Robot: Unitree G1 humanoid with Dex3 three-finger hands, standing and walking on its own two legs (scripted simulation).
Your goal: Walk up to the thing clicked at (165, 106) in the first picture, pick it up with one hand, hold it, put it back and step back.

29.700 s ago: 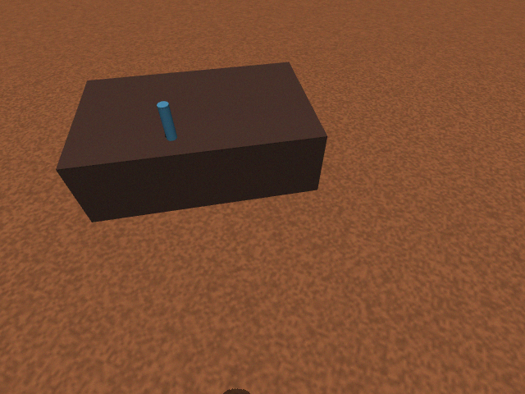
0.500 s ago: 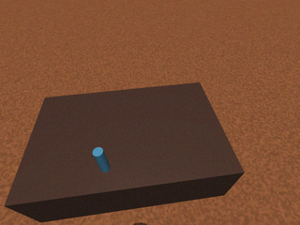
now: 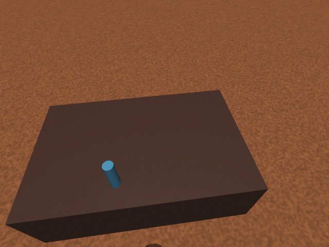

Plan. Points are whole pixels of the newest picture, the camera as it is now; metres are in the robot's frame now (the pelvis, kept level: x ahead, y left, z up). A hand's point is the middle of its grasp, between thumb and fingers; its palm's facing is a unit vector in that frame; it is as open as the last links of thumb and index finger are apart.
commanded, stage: stand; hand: left
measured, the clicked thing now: (112, 175) +0.48 +0.25 -0.34
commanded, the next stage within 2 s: step back in 1.96 s
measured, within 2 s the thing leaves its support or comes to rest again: neither
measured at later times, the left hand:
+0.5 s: hand out of the picture +0.07 +0.25 -0.15, palm faces -0.02 -0.93 -0.36, open 7.4 cm
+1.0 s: hand out of the picture +0.07 +0.25 -0.16, palm faces -0.02 -0.94 -0.35, open 7.4 cm
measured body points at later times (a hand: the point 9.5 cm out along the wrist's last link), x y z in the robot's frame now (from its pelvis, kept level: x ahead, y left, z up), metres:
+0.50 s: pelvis +0.01 +0.00 +0.00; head +0.01 -0.01 +0.45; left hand +0.08 +0.30 -0.13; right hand +0.08 -0.30 -0.14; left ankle +0.03 +0.12 -0.75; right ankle -0.05 -0.13 -0.75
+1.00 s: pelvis +0.00 +0.00 +0.00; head +0.01 +0.00 +0.45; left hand +0.07 +0.30 -0.13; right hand +0.07 -0.30 -0.13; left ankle +0.03 +0.12 -0.75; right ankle -0.05 -0.13 -0.75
